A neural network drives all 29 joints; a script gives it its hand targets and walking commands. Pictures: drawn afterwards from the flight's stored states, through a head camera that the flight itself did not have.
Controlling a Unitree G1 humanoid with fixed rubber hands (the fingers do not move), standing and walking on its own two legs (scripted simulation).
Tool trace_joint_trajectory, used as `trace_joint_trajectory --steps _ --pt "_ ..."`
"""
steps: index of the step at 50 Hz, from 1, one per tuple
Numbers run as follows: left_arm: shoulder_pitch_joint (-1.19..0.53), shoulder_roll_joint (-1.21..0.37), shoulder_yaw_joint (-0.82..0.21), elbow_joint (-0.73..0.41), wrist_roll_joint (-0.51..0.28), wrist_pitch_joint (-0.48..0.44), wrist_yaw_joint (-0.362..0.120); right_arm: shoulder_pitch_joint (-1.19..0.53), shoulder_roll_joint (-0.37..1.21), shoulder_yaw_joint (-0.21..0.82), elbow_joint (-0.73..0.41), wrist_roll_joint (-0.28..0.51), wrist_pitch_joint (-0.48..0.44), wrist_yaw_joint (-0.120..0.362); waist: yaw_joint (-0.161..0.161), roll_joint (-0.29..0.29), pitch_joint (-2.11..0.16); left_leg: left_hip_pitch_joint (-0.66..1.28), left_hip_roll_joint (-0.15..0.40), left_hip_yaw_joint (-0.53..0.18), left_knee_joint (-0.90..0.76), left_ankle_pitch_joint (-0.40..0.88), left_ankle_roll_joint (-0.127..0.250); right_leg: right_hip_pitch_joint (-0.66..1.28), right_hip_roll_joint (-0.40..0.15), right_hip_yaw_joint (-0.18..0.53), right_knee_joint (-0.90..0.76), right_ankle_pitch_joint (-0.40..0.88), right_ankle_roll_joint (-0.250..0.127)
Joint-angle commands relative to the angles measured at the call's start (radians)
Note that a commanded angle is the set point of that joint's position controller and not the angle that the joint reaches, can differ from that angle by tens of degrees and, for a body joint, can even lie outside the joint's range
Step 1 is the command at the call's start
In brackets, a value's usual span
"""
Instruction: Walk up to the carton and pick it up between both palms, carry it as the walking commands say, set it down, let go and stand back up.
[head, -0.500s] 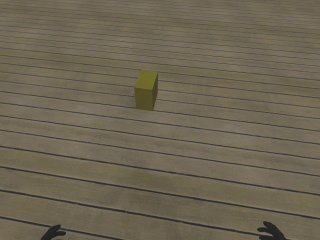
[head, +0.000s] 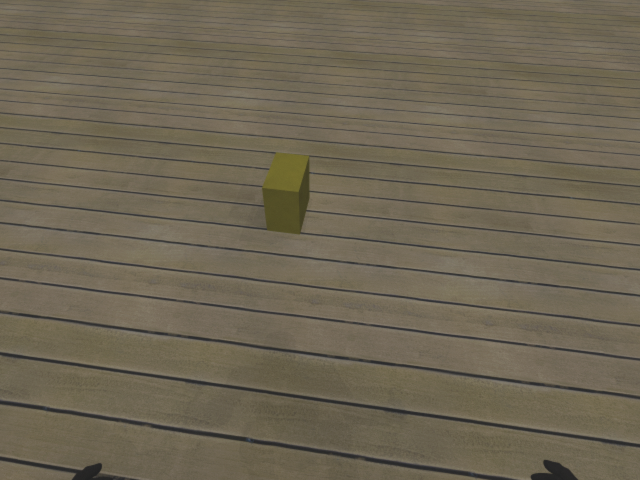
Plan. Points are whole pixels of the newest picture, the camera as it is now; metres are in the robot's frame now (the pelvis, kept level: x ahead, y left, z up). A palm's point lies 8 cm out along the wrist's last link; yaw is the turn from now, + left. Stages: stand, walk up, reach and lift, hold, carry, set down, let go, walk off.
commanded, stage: walk up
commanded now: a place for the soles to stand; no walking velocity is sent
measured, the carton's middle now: (288, 193) +1.36 +0.12 -0.66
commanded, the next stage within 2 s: none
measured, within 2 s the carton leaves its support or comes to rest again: neither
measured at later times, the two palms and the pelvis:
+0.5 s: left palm (78, 475) +0.16 +0.32 -0.09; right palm (529, 351) +0.32 -0.32 -0.09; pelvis +0.16 -0.03 -0.01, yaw +3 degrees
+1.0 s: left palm (146, 257) +0.51 +0.33 -0.08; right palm (514, 298) +0.42 -0.34 -0.09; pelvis +0.39 +0.00 -0.01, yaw +1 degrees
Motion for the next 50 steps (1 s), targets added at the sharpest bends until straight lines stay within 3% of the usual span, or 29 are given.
trace_joint_trajectory --steps 1,3,4,5,6,7,8,9,10,12,17,18,21,24,26,27,28,29,30,31,33,34,36,41,44,46,48,49,50 --pt "-0.143 0.186 0.048 -0.148 -0.002 -0.039 -0.030 0.058 -0.302 -0.097 -0.089 -0.012 -0.027 0.013 -0.066 0.148 0.089 0.162 0.330 -0.366 -0.289 -0.237 0.214 -0.355 -0.079 -0.021 0.119 -0.058 0.015" --pt "-0.096 0.199 0.068 -0.154 -0.005 -0.040 -0.040 0.030 -0.292 -0.089 -0.134 -0.007 -0.020 0.021 -0.031 0.149 0.097 -0.005 0.271 -0.301 -0.274 -0.274 0.183 -0.189 -0.051 -0.043 0.077 -0.076 0.000" --pt "0.011 0.194 0.076 -0.134 -0.013 -0.040 -0.043 -0.041 -0.289 -0.086 -0.169 -0.006 -0.014 0.029 0.035 0.148 0.101 -0.136 0.235 -0.223 -0.224 -0.269 0.153 -0.028 -0.038 -0.065 -0.026 0.000 -0.012" --pt "0.169 0.216 0.091 -0.078 -0.020 -0.047 -0.036 -0.124 -0.255 -0.077 -0.200 -0.003 -0.006 0.032 0.132 0.053 0.067 -0.302 0.168 -0.137 -0.059 -0.302 0.112 0.217 -0.001 -0.107 -0.085 0.103 -0.012" --pt "0.344 0.292 0.120 -0.035 -0.006 -0.053 -0.018 -0.132 -0.169 -0.052 -0.238 0.003 -0.005 0.033 0.207 -0.187 0.021 -0.515 0.033 -0.015 0.288 -0.282 0.055 0.424 -0.079 0.054 -0.183 -0.076 -0.043" --pt "0.364 0.367 0.132 -0.065 0.008 -0.062 0.002 -0.146 -0.119 -0.035 -0.274 0.011 -0.006 0.027 0.228 -0.312 0.063 -0.707 -0.104 -0.133 0.567 -0.223 0.015 0.398 -0.326 0.511 -0.377 -0.303 -0.102" --pt "0.223 0.375 0.115 -0.128 -0.014 -0.067 0.011 -0.171 -0.207 -0.057 -0.276 0.009 -0.004 0.016 0.163 -0.100 0.114 -0.718 -0.029 -0.249 0.628 -0.131 0.010 0.289 -0.411 0.581 -0.415 -0.268 -0.150" --pt "0.156 0.331 0.109 -0.164 -0.026 -0.074 0.013 -0.067 -0.246 -0.065 -0.234 0.017 -0.012 0.022 0.093 0.025 0.105 -0.649 0.050 -0.252 0.615 -0.048 0.010 0.257 -0.391 0.499 -0.377 -0.222 -0.168" --pt "0.110 0.300 0.107 -0.186 -0.030 -0.076 0.022 0.042 -0.247 -0.062 -0.193 0.032 -0.015 0.028 0.056 0.021 0.080 -0.633 0.056 -0.247 0.613 0.018 -0.003 0.293 -0.341 0.392 -0.341 -0.148 -0.142" --pt "0.086 0.276 0.097 -0.223 -0.022 -0.084 0.022 0.101 -0.237 -0.075 -0.192 0.030 -0.013 0.032 0.024 -0.026 0.051 -0.541 0.076 -0.188 0.571 0.071 -0.035 0.215 -0.294 0.234 -0.345 -0.031 -0.168" --pt "0.172 0.277 0.088 -0.222 -0.024 -0.092 0.014 -0.016 -0.198 -0.054 -0.258 0.026 -0.003 0.059 0.047 -0.113 0.122 -0.451 0.063 -0.132 0.327 0.210 -0.042 0.111 -0.237 0.043 -0.338 0.326 -0.143" --pt "0.162 0.266 0.083 -0.233 -0.025 -0.089 0.013 -0.027 -0.189 -0.051 -0.264 0.024 -0.005 0.064 0.042 -0.134 0.125 -0.414 0.057 -0.094 0.271 0.236 -0.039 0.094 -0.206 -0.012 -0.326 0.354 -0.136" --pt "0.190 0.280 0.080 -0.243 -0.027 -0.081 0.011 -0.077 -0.179 -0.050 -0.282 0.028 -0.009 0.070 0.052 -0.143 0.116 -0.306 0.056 -0.020 0.177 0.290 -0.023 0.054 -0.238 -0.030 -0.321 0.349 -0.138" --pt "0.223 0.292 0.079 -0.248 -0.027 -0.075 0.014 -0.092 -0.187 -0.059 -0.296 0.024 -0.009 0.067 0.044 -0.105 0.129 -0.293 0.037 0.002 0.153 0.243 0.009 0.076 -0.266 -0.018 -0.280 0.386 -0.144" --pt "0.208 0.299 0.078 -0.269 -0.035 -0.068 0.021 0.008 -0.197 -0.071 -0.281 0.011 -0.014 0.059 -0.021 -0.045 0.070 -0.147 -0.008 0.034 0.074 0.195 0.029 0.088 -0.256 -0.054 -0.102 0.593 -0.134" --pt "0.230 0.268 0.067 -0.277 -0.038 -0.060 0.024 0.156 -0.228 -0.090 -0.241 -0.007 -0.024 0.046 -0.084 0.053 -0.055 0.042 -0.037 0.014 0.040 0.153 0.060 0.062 -0.192 -0.117 0.158 0.625 -0.111" --pt "0.272 0.193 0.040 -0.308 -0.044 -0.056 0.027 0.316 -0.303 -0.119 -0.216 -0.030 -0.029 0.029 -0.145 0.262 -0.194 0.310 0.157 -0.265 -0.006 -0.039 0.121 -0.170 -0.115 -0.147 0.521 0.414 -0.071" --pt "0.308 0.163 0.021 -0.341 -0.050 -0.062 0.022 0.304 -0.334 -0.120 -0.257 -0.010 -0.034 0.014 -0.106 0.345 -0.258 0.479 0.362 -0.675 -0.098 -0.065 0.205 -0.412 0.024 -0.045 0.697 -0.114 -0.029" --pt "0.314 0.272 0.035 -0.305 -0.043 -0.055 0.033 0.237 -0.345 -0.124 -0.279 0.032 -0.035 0.004 -0.111 0.184 -0.215 0.418 0.389 -0.679 -0.119 -0.043 0.306 -0.458 -0.026 0.025 0.742 -0.089 -0.036" --pt "0.258 0.282 0.038 -0.300 -0.038 -0.057 0.030 0.194 -0.313 -0.116 -0.279 0.041 -0.037 0.001 -0.088 0.111 -0.138 0.282 0.366 -0.576 -0.101 0.036 0.282 -0.433 -0.072 0.050 0.728 -0.032 -0.037" --pt "0.238 0.239 0.041 -0.288 -0.042 -0.055 0.014 0.149 -0.263 -0.098 -0.280 0.042 -0.042 -0.003 -0.034 0.070 0.011 0.055 0.277 -0.340 -0.150 0.215 0.180 -0.360 -0.092 0.069 0.639 0.077 -0.043" --pt "0.273 0.225 0.041 -0.278 -0.048 -0.051 0.007 0.139 -0.252 -0.092 -0.282 0.046 -0.049 -0.002 -0.005 0.099 0.055 -0.012 0.235 -0.253 -0.174 0.277 0.155 -0.325 -0.101 0.054 0.597 0.121 -0.029" --pt "0.296 0.208 0.043 -0.262 -0.042 -0.042 -0.004 0.133 -0.247 -0.087 -0.300 0.044 -0.064 0.002 0.003 0.134 0.069 -0.064 0.203 -0.171 -0.176 0.375 0.148 -0.270 -0.096 0.033 0.522 0.146 -0.005" --pt "0.133 0.178 0.046 -0.300 -0.023 -0.034 -0.033 0.141 -0.274 -0.087 -0.332 0.034 -0.076 0.015 -0.036 0.160 0.113 -0.132 0.193 -0.118 -0.255 0.079 0.178 -0.257 -0.123 -0.056 0.222 0.249 0.023" --pt "0.077 0.182 0.056 -0.301 -0.015 -0.039 -0.042 0.194 -0.282 -0.083 -0.314 0.035 -0.066 0.016 -0.050 0.141 0.088 -0.086 0.197 -0.122 -0.205 0.149 0.152 -0.222 -0.090 -0.104 0.122 0.304 0.011" --pt "0.062 0.194 0.066 -0.300 -0.013 -0.048 -0.042 0.211 -0.292 -0.082 -0.320 0.036 -0.057 0.016 -0.047 0.098 0.062 -0.104 0.226 -0.132 -0.158 0.139 0.172 -0.156 -0.068 -0.121 0.092 0.254 0.000" --pt "0.105 0.205 0.082 -0.283 -0.012 -0.055 -0.035 0.206 -0.279 -0.074 -0.328 0.039 -0.050 0.015 -0.008 0.065 0.040 -0.152 0.210 -0.100 -0.043 0.139 0.154 -0.030 -0.036 -0.130 0.013 0.249 -0.017" --pt "0.196 0.229 0.095 -0.257 -0.010 -0.059 -0.025 0.201 -0.250 -0.063 -0.333 0.041 -0.051 0.012 0.036 0.020 -0.009 -0.207 0.180 -0.071 0.098 0.235 0.125 0.123 -0.027 -0.101 -0.015 0.217 -0.040" --pt "0.314 0.290 0.118 -0.240 0.000 -0.068 -0.010 0.228 -0.191 -0.045 -0.349 0.043 -0.055 0.009 0.097 -0.181 -0.094 -0.325 0.081 0.005 0.432 0.252 0.071 0.298 -0.164 0.117 -0.113 0.088 -0.102"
